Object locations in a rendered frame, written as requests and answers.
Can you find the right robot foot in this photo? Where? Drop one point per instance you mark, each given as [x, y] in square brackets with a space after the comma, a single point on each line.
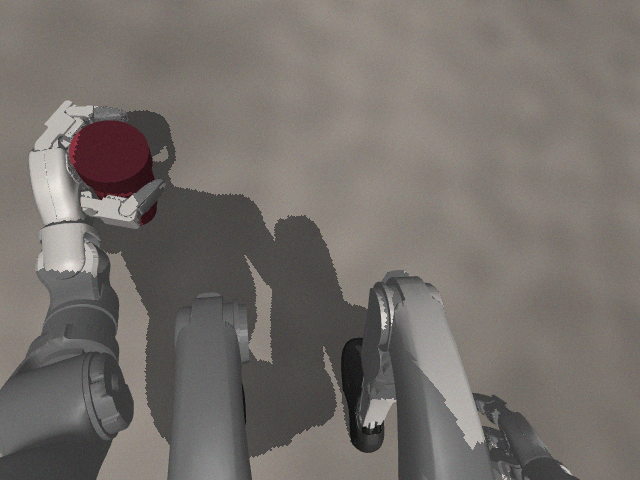
[364, 439]

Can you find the left robot hand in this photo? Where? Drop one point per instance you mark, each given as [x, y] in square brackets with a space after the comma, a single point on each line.
[59, 192]

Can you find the cup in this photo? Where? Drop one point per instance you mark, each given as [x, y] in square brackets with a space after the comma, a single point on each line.
[113, 158]

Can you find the right robot hand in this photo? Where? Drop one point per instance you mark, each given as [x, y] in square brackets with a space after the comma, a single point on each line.
[515, 444]

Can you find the left robot arm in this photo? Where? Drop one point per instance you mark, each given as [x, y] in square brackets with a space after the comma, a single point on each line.
[67, 400]

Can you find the right robot arm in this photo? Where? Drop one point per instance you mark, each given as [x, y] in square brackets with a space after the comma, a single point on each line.
[546, 469]

